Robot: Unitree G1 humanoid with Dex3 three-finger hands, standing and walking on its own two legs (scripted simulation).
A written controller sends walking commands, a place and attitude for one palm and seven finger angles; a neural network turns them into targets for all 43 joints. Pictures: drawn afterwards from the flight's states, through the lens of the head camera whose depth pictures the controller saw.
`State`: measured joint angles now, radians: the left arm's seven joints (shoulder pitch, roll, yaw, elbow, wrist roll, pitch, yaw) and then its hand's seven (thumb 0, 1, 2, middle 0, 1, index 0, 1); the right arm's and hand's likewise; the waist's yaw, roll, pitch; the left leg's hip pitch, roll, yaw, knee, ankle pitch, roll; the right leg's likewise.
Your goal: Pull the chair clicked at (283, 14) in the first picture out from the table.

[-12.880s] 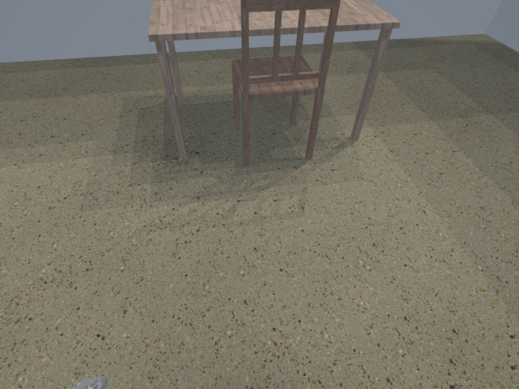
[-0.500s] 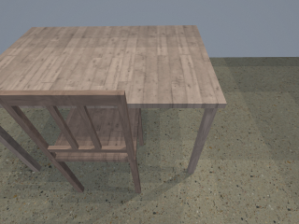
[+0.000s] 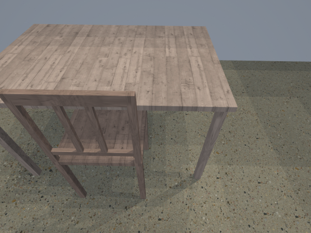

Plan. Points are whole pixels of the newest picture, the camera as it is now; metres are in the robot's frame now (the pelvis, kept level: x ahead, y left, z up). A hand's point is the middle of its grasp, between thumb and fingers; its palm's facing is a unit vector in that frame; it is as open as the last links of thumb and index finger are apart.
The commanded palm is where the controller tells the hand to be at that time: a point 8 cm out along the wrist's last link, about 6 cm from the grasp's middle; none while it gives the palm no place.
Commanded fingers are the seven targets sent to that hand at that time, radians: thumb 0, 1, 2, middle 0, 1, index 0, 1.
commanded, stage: look again from close up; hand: left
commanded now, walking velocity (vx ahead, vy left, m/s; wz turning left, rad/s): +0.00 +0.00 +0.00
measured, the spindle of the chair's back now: (70, 130) +0.47 +0.35 -0.08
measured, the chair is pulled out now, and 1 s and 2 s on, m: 0.00 0.00 0.00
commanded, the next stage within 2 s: raise the hand toward the chair's back in 0.40 s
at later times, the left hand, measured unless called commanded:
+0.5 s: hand out of the picture -0.01 +0.18 -0.18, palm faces +0.03 -0.98 -0.18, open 7.4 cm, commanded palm +0.09 +0.23 -0.07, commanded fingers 0.00 0.88 0.89 -0.20 -0.30 -0.20 -0.30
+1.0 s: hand out of the picture +0.11 +0.19 -0.09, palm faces +0.12 -0.99 -0.01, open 9.9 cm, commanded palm +0.12 +0.24 -0.06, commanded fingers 0.00 0.29 0.64 -0.14 -0.20 -0.14 -0.20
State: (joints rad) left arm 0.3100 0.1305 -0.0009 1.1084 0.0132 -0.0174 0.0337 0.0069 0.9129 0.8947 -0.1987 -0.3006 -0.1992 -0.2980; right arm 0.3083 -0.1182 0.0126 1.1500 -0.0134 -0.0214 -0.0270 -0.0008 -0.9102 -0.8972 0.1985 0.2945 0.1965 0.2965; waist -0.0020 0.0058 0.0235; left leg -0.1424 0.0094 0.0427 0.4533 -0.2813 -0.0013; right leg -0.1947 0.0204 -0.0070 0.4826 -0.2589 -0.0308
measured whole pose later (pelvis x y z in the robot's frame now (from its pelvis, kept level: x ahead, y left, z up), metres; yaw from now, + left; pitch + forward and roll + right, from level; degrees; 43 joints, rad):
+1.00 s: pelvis -0.05 +0.00 -0.11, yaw +3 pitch +12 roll +0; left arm 0.52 0.19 0.10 0.05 -0.19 -0.45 -0.22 0.01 0.52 0.73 -0.17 -0.24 -0.17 -0.24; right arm 0.11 -0.27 -0.06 0.44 0.00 -0.25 0.03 0.01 -0.91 -0.90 0.20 0.29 0.20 0.30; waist 0.05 -0.06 -0.14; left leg -0.90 0.00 -0.02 1.25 -0.56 0.00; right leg -0.91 -0.01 -0.07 1.23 -0.53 -0.04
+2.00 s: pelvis -0.04 +0.02 -0.09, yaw +3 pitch +14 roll -3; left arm 0.33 0.28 0.20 -0.01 -0.27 -0.27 -0.31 -0.01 -0.48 0.30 -0.06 -0.08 -0.06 -0.08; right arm 0.22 -0.22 0.05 0.50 0.01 -0.22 -0.04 0.01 -0.90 -0.90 0.21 0.30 0.20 0.30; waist 0.01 0.02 -0.14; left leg -0.89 0.00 -0.03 1.20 -0.55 0.03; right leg -0.87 0.00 -0.09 1.12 -0.49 -0.01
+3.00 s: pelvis -0.04 +0.01 -0.09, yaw +3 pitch +15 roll -3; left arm 0.19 0.27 0.22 0.12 -0.27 -0.33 -0.32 -0.01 -0.50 0.30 -0.06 -0.08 -0.06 -0.08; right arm 0.24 -0.25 0.03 0.54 0.01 -0.23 -0.04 0.01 -0.90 -0.90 0.20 0.30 0.20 0.30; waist -0.02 0.02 -0.15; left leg -0.92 0.01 -0.04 1.20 -0.55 0.01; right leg -0.91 0.00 -0.09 1.14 -0.50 -0.02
